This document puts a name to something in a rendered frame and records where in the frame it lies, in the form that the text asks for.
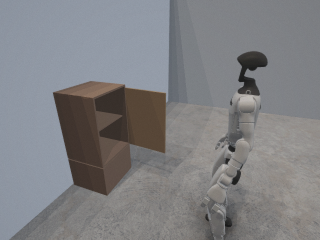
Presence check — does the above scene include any right robot hand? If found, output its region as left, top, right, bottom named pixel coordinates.
left=215, top=134, right=230, bottom=150

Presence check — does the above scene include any robot torso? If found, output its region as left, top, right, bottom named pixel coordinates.
left=224, top=90, right=261, bottom=170

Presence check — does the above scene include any robot left upper arm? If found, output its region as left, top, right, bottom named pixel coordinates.
left=235, top=96, right=257, bottom=152

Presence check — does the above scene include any left robot hand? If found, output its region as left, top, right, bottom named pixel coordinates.
left=201, top=183, right=226, bottom=214

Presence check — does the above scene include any cupboard door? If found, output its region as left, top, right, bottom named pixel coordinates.
left=125, top=87, right=166, bottom=153

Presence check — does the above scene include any right robot thigh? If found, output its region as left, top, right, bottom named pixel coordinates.
left=212, top=145, right=228, bottom=178

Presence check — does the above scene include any robot left forearm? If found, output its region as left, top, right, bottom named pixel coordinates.
left=217, top=140, right=250, bottom=190

